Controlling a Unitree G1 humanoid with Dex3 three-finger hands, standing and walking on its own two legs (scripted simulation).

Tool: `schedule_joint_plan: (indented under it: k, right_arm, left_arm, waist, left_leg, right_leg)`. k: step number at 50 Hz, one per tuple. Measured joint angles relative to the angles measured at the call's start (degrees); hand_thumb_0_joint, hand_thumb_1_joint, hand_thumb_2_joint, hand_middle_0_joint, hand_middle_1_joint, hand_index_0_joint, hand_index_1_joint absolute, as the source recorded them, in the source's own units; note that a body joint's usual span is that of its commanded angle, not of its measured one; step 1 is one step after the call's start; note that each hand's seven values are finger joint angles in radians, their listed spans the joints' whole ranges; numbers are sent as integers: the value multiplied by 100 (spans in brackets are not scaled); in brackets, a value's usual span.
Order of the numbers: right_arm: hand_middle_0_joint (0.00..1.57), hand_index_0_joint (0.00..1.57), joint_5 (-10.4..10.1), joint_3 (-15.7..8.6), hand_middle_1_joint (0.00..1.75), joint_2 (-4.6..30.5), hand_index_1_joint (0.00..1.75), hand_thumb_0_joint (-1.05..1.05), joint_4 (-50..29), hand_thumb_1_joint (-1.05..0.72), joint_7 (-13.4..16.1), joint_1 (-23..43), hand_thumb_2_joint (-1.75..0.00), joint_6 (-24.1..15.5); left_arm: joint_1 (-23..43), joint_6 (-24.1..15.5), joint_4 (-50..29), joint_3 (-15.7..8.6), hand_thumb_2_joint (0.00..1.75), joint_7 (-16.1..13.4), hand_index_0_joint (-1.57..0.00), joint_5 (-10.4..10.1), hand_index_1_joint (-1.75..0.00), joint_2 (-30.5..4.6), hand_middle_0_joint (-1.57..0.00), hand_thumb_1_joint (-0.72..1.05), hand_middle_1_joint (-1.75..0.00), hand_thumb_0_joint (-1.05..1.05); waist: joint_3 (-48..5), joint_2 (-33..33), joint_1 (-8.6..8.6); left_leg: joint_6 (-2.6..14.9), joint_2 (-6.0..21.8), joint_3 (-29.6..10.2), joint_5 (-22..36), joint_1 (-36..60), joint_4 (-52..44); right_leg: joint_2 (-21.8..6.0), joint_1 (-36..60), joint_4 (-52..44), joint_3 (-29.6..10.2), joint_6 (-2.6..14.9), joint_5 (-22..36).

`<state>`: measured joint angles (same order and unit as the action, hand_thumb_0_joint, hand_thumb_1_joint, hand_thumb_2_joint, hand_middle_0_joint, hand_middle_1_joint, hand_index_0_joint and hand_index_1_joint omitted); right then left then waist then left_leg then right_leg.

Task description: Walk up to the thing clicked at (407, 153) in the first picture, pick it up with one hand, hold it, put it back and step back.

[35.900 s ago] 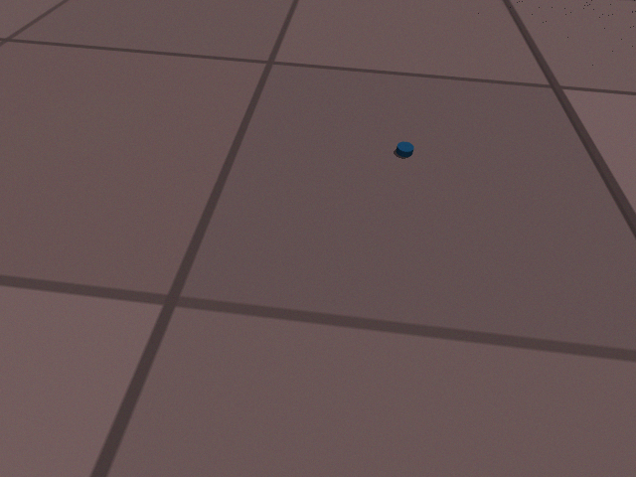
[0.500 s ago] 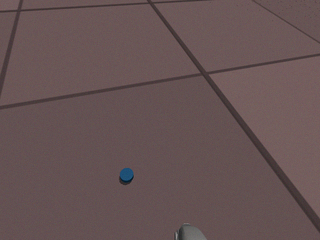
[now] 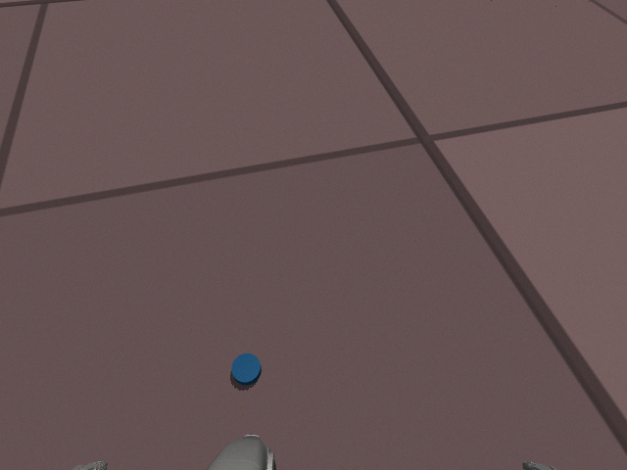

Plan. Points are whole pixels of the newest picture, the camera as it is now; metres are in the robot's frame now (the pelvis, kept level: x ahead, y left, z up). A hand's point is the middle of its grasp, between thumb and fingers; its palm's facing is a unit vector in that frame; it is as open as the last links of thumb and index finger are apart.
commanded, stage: walk up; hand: left
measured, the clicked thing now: (246, 369) +0.44 +0.20 -0.74
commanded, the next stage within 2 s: none
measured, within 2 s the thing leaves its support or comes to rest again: neither
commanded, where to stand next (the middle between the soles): +0.07 -0.04 m, yaw +1 degrees
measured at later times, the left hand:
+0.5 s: hand out of the picture +0.02 +0.26 -0.13, palm faces -0.01 -0.88 -0.47, open 7.4 cm
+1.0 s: hand out of the picture +0.00 +0.27 -0.14, palm faces +0.04 -0.94 -0.35, open 7.4 cm
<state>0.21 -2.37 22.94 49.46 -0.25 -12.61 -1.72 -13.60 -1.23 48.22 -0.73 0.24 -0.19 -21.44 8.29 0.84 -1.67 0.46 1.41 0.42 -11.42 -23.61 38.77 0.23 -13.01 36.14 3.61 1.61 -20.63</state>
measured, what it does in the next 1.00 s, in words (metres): steps on the spot: left foot, then right foot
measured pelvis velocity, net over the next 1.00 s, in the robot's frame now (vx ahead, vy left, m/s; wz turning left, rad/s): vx -0.04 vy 0.01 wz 0.05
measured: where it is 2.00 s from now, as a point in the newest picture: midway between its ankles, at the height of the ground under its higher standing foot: outside the picture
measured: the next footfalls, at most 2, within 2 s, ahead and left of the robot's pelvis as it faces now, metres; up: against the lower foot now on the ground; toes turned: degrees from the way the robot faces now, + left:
left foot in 0.02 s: +0.13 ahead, +0.12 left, +0.00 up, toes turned +1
right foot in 0.32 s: +0.01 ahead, -0.13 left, +0.00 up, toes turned -1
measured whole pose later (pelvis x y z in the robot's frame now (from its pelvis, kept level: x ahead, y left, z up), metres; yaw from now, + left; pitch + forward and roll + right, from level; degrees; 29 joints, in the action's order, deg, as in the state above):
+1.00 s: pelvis -0.04 +0.01 +0.01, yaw +3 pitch -3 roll +0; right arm 0.6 -1.4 21.5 58.7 -1.7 -9.2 0.3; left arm -11.9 -0.7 58.9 -0.4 0.5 1.1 -20.1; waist 1.8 0.6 -0.9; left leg -0.7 -0.1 -3.0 -14.8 -13.3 31.7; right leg -2.3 -11.5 31.4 0.6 -1.1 -16.8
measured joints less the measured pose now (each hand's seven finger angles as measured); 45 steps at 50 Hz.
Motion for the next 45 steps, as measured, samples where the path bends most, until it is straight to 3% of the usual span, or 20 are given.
schedule_joint_plan:
  k: [3, 6, 8, 11, 15, 16, 18, 21, 24, 27, 30, 33, 37, 39, 41, 45]
  right_arm:
    - [20, 21, 74, 3, 30, -171, 30, 1, 69, -90, 19, 112, -90, 59]
    - [20, 21, 56, 67, 30, -223, 30, 1, -5, -90, 7, 309, -90, 120]
    - [20, 21, 48, 87, 30, -240, 30, 1, -71, -90, 24, 436, -90, 174]
    - [20, 21, 58, 87, 30, -206, 30, 1, -192, -90, 30, 596, -90, 213]
    - [20, 21, 98, 58, 30, -122, 30, 1, -297, -90, -19, 771, -90, 312]
    - [20, 21, 94, 47, 30, -88, 30, 1, -303, -90, -39, 805, -90, 345]
    - [20, 21, 49, -2, 30, 3, 30, 1, -217, -90, -50, 841, -90, 433]
    - [20, 21, 57, -21, 30, -56, 30, 1, -62, -90, -39, 734, -90, 589]
    - [20, 21, -2, -61, 30, 20, 30, 1, 14, -90, -74, 618, -90, 543]
    - [20, 21, -16, -79, 30, 104, 30, 1, 114, -90, -85, 500, -90, 484]
    - [20, 21, 13, -67, 30, 122, 30, 1, 304, -90, -95, 390, -90, 425]
    - [20, 21, 79, -45, 30, -102, 30, 1, 530, -91, -73, 404, -90, 307]
    - [20, 21, 104, 68, 30, -253, 30, 1, 565, -90, -123, 293, -90, 209]
    - [20, 21, 94, 123, 30, -272, 30, 1, 587, -90, -137, 300, -90, 239]
    - [20, 21, 44, 143, 30, -242, 30, 1, 616, -90, -138, 364, -90, 260]
    - [20, 21, 16, 113, 30, -168, 30, 1, 738, -90, -143, 388, -90, 297]
  left_arm:
    - [238, 159, 95, -25, 90, -66, -20, -111, -30, -121, -21, 91, -30, 1]
    - [441, 278, 123, -23, 90, -150, -20, -155, -30, -110, -21, 91, -30, 1]
    - [498, 307, 162, -23, 90, -140, -20, -149, -30, -104, -21, 91, -30, 1]
    - [522, 305, 204, -46, 90, -116, -20, -139, -30, -101, -21, 91, -30, 1]
    - [436, 196, 273, -88, 90, -145, -20, -72, -30, -129, -21, 91, -30, 1]
    - [410, 150, 323, -112, 90, -161, -20, -42, -30, -122, -21, 91, -30, 1]
    - [369, 82, 437, -119, 90, -195, -20, 68, -30, 8, -21, 91, -30, 1]
    - [73, 24, 458, -90, 90, -178, -20, 179, -30, 4, -21, 91, -30, 1]
    - [-40, 10, 513, -112, 90, -188, -21, 187, -30, 40, -21, 91, -30, 1]
    - [-38, -43, 433, -125, 90, -175, -21, 231, -30, 17, -21, 91, -30, 1]
    - [27, -51, 308, -146, 90, -135, -21, 233, -30, -58, -21, 90, -30, 1]
    - [155, 42, 293, -180, 90, -107, -21, 152, -30, -233, -21, 91, -30, 1]
    - [201, 159, 499, -114, 90, -84, -20, 75, -30, -197, -21, 91, -30, 1]
    - [143, 84, 563, -89, 90, -41, -20, 68, -30, -185, -21, 91, -30, 1]
    - [119, 1, 656, -78, 90, -30, -20, 98, -30, -120, -21, 91, -30, 1]
    - [89, -2, 870, 7, 90, -10, -20, 188, -30, 64, -21, 91, -30, 1]
  waist:
    - [114, -327, 29]
    - [272, -317, 70]
    - [262, -273, 99]
    - [204, -185, 117]
    - [124, -61, 74]
    - [121, 10, 61]
    - [154, 372, 112]
    - [-97, 229, -41]
    - [-147, 223, 8]
    - [-109, 267, 23]
    - [-85, 258, 31]
    - [58, -210, -50]
    - [-148, -226, 49]
    - [-270, -246, 50]
    - [-313, -173, 66]
    - [-522, -35, 72]
  left_leg:
    - [70, -227, 70, -116, 134, -166]
    - [127, -164, 17, -114, 93, -105]
    - [121, -107, -2, -42, 55, -187]
    - [83, -54, -6, 38, -73, -228]
    - [16, 9, 46, 10, -286, -6]
    - [-16, 50, 33, -38, -339, 132]
    - [15, 178, -223, -92, -363, 355]
    - [43, -239, -500, -1289, -424, 1192]
    - [32, -438, -732, -1407, -337, 1725]
    - [-6, -316, -687, -1297, -14, 1321]
    - [-36, -145, -444, -1256, 499, 251]
    - [-128, -371, -176, -415, 910, -546]
    - [-42, -238, -286, -396, 882, -572]
    - [-98, -169, -274, -390, 881, -583]
    - [-193, -84, -303, -448, 847, -439]
    - [-71, -107, -406, -889, 844, -300]
  right_leg:
    - [-175, -276, 756, -100, -19, -306]
    - [75, -625, 1767, -386, -4, -1176]
    - [151, -782, 2160, -512, 13, -1359]
    - [104, -792, 2165, -574, -8, -1266]
    - [-67, -322, 900, -408, -90, -844]
    - [-46, -150, 473, -362, -117, -472]
    - [148, 14, 355, -178, -126, -336]
    - [-39, -51, 410, -367, -86, -361]
    - [-216, 36, 139, -373, -127, -185]
    - [-290, 23, 11, -302, -187, -68]
    - [-351, -52, 119, -157, -237, -102]
    - [-646, -199, 572, -311, -253, -246]
    - [-326, -357, 832, -367, -80, -908]
    - [-280, -197, 233, -336, -37, -554]
    - [-209, -75, -122, -295, -139, 330]
    - [-186, 46, -266, -240, -175, 309]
